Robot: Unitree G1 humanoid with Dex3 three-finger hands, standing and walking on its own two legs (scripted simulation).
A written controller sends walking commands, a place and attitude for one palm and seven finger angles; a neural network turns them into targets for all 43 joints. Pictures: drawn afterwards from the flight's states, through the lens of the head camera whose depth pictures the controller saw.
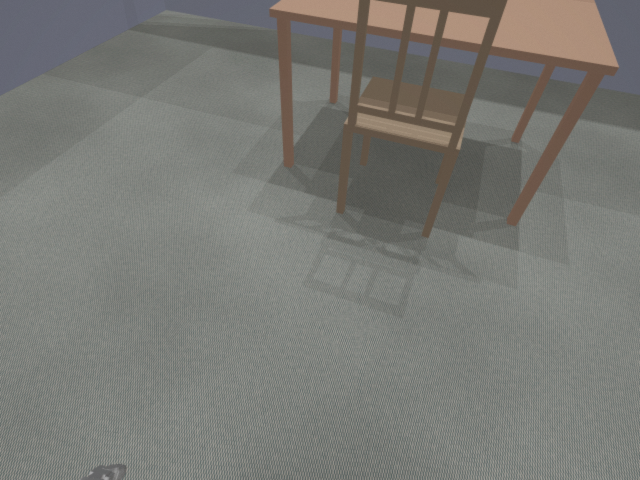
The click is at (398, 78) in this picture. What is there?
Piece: chair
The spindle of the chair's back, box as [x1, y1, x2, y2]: [388, 5, 414, 112]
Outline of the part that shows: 414,6 407,5 388,110 391,112 394,112 414,12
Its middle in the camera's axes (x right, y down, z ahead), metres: +0.25 -0.56 +1.23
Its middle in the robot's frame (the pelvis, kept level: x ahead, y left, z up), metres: +1.31 -0.18 -0.05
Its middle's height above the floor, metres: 0.71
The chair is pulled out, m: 0.00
